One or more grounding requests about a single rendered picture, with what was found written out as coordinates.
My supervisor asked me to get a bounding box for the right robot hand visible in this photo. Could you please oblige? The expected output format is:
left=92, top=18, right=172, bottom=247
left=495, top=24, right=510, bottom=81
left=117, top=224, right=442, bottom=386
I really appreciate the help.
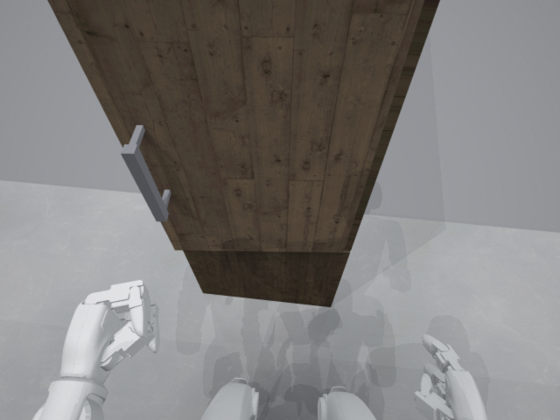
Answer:
left=415, top=334, right=487, bottom=420

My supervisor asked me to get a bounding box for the cupboard door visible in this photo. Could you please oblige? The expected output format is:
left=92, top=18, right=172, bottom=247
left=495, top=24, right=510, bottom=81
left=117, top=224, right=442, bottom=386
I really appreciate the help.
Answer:
left=47, top=0, right=424, bottom=253

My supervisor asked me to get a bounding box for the robot right thigh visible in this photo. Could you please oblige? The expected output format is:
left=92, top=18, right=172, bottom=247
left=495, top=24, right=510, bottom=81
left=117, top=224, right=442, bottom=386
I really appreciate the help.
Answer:
left=318, top=391, right=376, bottom=420

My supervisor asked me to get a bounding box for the left robot hand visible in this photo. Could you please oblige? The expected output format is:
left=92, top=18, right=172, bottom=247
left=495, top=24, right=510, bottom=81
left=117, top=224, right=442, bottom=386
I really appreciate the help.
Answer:
left=60, top=280, right=159, bottom=384

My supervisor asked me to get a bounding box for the robot thigh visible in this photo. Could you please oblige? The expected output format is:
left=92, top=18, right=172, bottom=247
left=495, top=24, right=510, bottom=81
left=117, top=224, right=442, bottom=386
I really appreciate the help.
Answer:
left=201, top=383, right=259, bottom=420
left=318, top=391, right=376, bottom=420

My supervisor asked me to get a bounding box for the robot left thigh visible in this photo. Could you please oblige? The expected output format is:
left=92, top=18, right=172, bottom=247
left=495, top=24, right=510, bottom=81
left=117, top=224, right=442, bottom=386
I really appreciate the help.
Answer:
left=201, top=383, right=259, bottom=420

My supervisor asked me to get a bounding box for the handle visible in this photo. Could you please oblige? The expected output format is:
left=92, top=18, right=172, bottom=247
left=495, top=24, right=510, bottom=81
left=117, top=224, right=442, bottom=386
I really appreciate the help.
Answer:
left=121, top=125, right=171, bottom=221

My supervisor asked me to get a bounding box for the robot left forearm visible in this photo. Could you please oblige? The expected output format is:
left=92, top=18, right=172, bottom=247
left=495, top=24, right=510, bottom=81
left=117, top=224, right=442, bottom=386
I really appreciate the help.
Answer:
left=32, top=377, right=108, bottom=420

